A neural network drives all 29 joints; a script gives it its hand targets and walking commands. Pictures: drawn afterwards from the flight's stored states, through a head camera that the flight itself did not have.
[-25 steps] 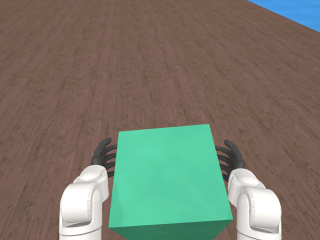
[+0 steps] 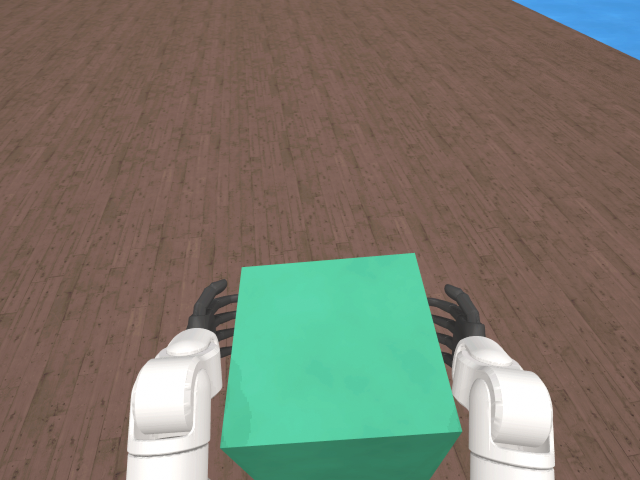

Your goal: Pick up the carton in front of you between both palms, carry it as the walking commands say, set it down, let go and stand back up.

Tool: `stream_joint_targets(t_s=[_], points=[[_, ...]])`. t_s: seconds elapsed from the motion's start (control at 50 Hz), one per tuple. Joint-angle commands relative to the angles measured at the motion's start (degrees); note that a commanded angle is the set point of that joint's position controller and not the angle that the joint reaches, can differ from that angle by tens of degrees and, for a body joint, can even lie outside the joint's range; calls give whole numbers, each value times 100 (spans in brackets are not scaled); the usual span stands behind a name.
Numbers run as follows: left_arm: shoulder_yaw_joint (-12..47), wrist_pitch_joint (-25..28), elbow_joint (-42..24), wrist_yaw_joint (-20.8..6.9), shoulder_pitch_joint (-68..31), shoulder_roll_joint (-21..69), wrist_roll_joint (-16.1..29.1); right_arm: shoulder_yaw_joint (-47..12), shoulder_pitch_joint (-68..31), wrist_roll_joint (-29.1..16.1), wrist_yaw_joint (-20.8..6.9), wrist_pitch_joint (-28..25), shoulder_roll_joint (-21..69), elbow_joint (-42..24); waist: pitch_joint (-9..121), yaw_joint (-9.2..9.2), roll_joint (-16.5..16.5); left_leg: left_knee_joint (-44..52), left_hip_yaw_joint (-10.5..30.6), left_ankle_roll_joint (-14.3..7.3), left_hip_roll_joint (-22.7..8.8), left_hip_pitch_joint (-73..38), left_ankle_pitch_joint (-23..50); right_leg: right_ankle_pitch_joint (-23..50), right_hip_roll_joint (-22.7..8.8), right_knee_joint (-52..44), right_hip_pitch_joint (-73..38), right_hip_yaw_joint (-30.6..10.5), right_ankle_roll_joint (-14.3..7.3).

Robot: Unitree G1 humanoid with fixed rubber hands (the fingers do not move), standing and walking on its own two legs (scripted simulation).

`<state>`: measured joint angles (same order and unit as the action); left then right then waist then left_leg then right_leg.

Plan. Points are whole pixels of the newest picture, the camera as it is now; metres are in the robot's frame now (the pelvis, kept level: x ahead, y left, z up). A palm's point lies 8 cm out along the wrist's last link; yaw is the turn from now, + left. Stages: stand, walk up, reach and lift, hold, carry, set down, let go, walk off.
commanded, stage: carry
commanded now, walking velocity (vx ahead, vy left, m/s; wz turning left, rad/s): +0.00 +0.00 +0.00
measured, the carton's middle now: (338, 381) +0.25 -0.01 +0.01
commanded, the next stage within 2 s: hold in 0.96 s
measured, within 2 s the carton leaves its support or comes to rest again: neither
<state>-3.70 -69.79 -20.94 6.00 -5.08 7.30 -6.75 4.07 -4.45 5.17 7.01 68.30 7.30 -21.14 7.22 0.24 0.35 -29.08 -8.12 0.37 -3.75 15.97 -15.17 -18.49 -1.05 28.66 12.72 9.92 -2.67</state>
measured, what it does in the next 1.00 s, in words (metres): stands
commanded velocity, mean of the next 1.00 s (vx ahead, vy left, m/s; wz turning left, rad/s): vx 0.00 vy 0.00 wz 0.00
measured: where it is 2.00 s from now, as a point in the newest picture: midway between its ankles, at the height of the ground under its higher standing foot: outside the picture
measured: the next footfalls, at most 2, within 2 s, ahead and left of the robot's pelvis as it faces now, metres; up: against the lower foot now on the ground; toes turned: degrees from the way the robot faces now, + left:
none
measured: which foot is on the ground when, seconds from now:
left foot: down 0.00-1.00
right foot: down 0.00-1.00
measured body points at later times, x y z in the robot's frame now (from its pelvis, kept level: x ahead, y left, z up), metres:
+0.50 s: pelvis -0.01 +0.00 +0.00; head -0.04 +0.00 +0.45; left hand +0.28 +0.15 +0.04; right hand +0.28 -0.15 +0.03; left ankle +0.00 +0.12 -0.74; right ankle -0.03 -0.08 -0.74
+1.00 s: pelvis -0.02 +0.00 +0.00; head -0.03 +0.00 +0.45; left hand +0.28 +0.15 +0.04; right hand +0.28 -0.15 +0.03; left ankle +0.00 +0.12 -0.74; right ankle -0.03 -0.08 -0.74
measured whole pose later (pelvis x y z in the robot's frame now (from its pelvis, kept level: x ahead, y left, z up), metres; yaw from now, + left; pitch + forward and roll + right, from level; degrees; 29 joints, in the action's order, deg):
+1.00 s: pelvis -0.02 +0.00 +0.00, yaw -1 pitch +0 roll +1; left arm -9.8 -41.6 8.1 1.7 -12.7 8.3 -14.4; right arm 8.9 -12.4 13.4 2.9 41.3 8.2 9.6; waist 2.6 -1.0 0.2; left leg -26.4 -6.0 -0.3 -2.5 14.2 -10.4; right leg -15.8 -1.0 27.5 12.1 8.8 -2.9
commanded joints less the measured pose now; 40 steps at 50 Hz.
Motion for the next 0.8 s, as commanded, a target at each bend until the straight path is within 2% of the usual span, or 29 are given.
stream_joint_targets(t_s=[0.0,0.02,0.04,0.08,0.1,0.14,0.16,0.22,0.24,0.26,0.3,0.32,0.34,0.38,0.42,0.44,0.46,0.5,0.52,0.54,0.56,0.58,0.6,0.62,0.66,0.68,0.74,0.76,0.78], points=[[3679,345,-59,-1194,-2513,4474,1825,-3645,-2537,-1703,-1201,-207,4849,298,742,3,-162,359,723,-304,-645,-360,1791,1960,-820,-436,-270,-790,9],[3583,434,-114,-1198,-2465,4407,1672,-3598,-2499,-1664,-1255,-313,4756,191,663,11,-10,451,667,-232,-614,-356,1538,1570,-806,-466,-144,-776,22],[3753,562,-107,-1243,-2806,4685,1919,-3586,-2527,-1601,-1237,-393,4865,284,870,-2,62,301,610,-280,-600,-392,1510,1703,-822,-589,-282,-736,7],[3611,687,292,-1268,-2608,4528,1626,-3493,-2450,-1442,-1287,-526,4796,512,856,-26,-65,275,691,-285,-571,-343,1469,1713,-829,-467,-333,-790,4],[3696,790,284,-1268,-2576,4662,1660,-3671,-2541,-1552,-1332,-677,4947,490,1204,-11,183,233,599,-228,-544,-489,1539,1844,-788,-342,-418,-782,-23],[3543,1011,384,-1302,-2673,4555,1600,-3453,-2421,-1311,-1339,-818,4711,595,1016,-15,-182,300,611,-239,-542,-372,1635,1766,-806,-288,-440,-687,16],[3526,1100,526,-1335,-2738,4513,1548,-3424,-2489,-1374,-1316,-895,4762,836,923,-39,144,227,590,-238,-568,-339,1671,1881,-781,-459,-353,-803,-3],[3170,1375,958,-1350,-2518,4401,1238,-3270,-2398,-1109,-1404,-1176,4711,1172,1137,-11,-247,283,594,-219,-573,-536,1611,1783,-750,-340,-377,-779,-1],[3279,1519,921,-1405,-2800,4742,1412,-3150,-2524,-1061,-1430,-1361,4712,1054,1119,-69,-59,322,667,-230,-558,-332,1361,1820,-819,-464,-361,-815,-30],[3124,1622,1115,-1423,-2629,4579,1254,-3126,-2651,-1128,-1433,-1439,4639,1109,1044,-32,-106,346,579,-190,-517,-482,1282,1590,-817,-480,-235,-777,7],[3048,1859,1096,-1436,-2720,4385,1119,-2883,-2394,-918,-1513,-1733,4747,1569,1209,-11,-165,250,631,-234,-601,-526,1551,2001,-809,-416,-362,-789,20],[3176,1958,1469,-1474,-2867,4599,1072,-2937,-2750,-893,-1547,-1898,4767,1596,1104,-34,267,285,521,-178,-536,-548,1573,2253,-872,-349,-295,-858,18],[2993,2154,1439,-1492,-2931,4595,1125,-2904,-2772,-938,-1586,-2031,4794,1609,1337,-32,-90,131,569,-237,-584,-310,1618,2145,-793,-302,-688,-723,19],[2544,2341,2060,-1494,-2772,4425,676,-2533,-2874,-711,-1605,-2207,4672,2212,1244,-39,43,188,559,-231,-597,-515,1713,1972,-793,-288,-345,-753,-4],[2617,2598,2242,-1551,-3167,4597,718,-2466,-3170,-600,-1620,-2493,4664,2383,973,-30,208,382,666,-225,-533,-483,1836,2019,-809,-283,-102,-779,-5],[2481,2714,2330,-1574,-3106,4586,630,-2253,-3131,-536,-1646,-2609,4735,2631,1063,-47,55,285,655,-299,-647,-407,1422,1593,-770,-436,-415,-786,32],[2486,2862,2430,-1610,-3303,4805,735,-2470,-3118,-528,-1668,-2699,4920,2824,1222,-16,-387,373,652,-273,-576,-538,1267,1525,-772,-415,-324,-739,-18],[2124,3018,3026,-1707,-3213,4718,442,-2284,-3509,-358,-1715,-2910,4879,2961,775,-48,-137,351,587,-278,-596,-303,1088,1656,-844,-584,-233,-792,-59],[2169,3161,3037,-1709,-3235,4708,448,-2254,-3497,-439,-1720,-3016,4779,3021,1176,-12,327,346,557,-269,-543,-499,1190,1705,-856,-481,-392,-854,-65],[2213,3240,3142,-1736,-3355,4850,531,-2234,-3484,-358,-1778,-3135,4974,3159,1079,-22,27,350,548,-180,-541,-467,1427,1997,-831,-373,-389,-738,-9],[2165,3334,3005,-1774,-3619,4767,432,-2111,-3467,-262,-1794,-3153,5128,3362,1227,-24,-8,337,527,-208,-536,-519,1420,1875,-768,-358,-388,-704,1],[2486,3407,2874,-1794,-3667,5147,707,-2373,-3442,-423,-1813,-3231,5211,3081,1407,-75,-147,217,579,-283,-581,-502,1367,1919,-776,-405,-571,-775,2],[2316,3427,2893,-1790,-3764,4952,592,-2335,-3587,-453,-1853,-3205,5399,3394,1065,-16,-473,350,528,-202,-573,-387,1322,1915,-811,-321,-255,-691,2],[2159,3335,3221,-1806,-3441,5020,500,-2174,-3387,-306,-1863,-3231,5223,3350,1049,-53,-240,300,521,-182,-536,-480,1201,1797,-806,-473,-140,-798,-14],[2547,3316,2907,-1792,-3587,5180,727,-2403,-3501,-571,-1889,-3224,5354,3053,1400,-42,344,324,555,-218,-577,-528,1379,1777,-884,-370,-562,-780,-77],[2405,3200,3068,-1777,-3198,5159,437,-2579,-3748,-557,-1883,-3185,5382,2802,1208,-35,255,340,641,-223,-561,-459,1293,1653,-794,-464,-302,-794,-36],[2362,3053,3076,-1789,-3107,5205,510,-2697,-3552,-622,-1860,-2963,5329,2637,905,15,-502,328,562,-164,-523,-321,1081,1861,-812,-521,-177,-802,24],[2450,3052,2924,-1797,-2973,5355,695,-2883,-3817,-803,-1846,-3010,5427,2402,1281,-38,-157,267,586,-174,-579,-491,894,1744,-827,-610,-375,-826,0],[2495,3041,2866,-1801,-3258,5209,595,-2704,-3581,-674,-1850,-2889,5401,2881,1078,-3,1,350,579,-179,-495,-324,967,1782,-831,-438,-329,-847,-25]])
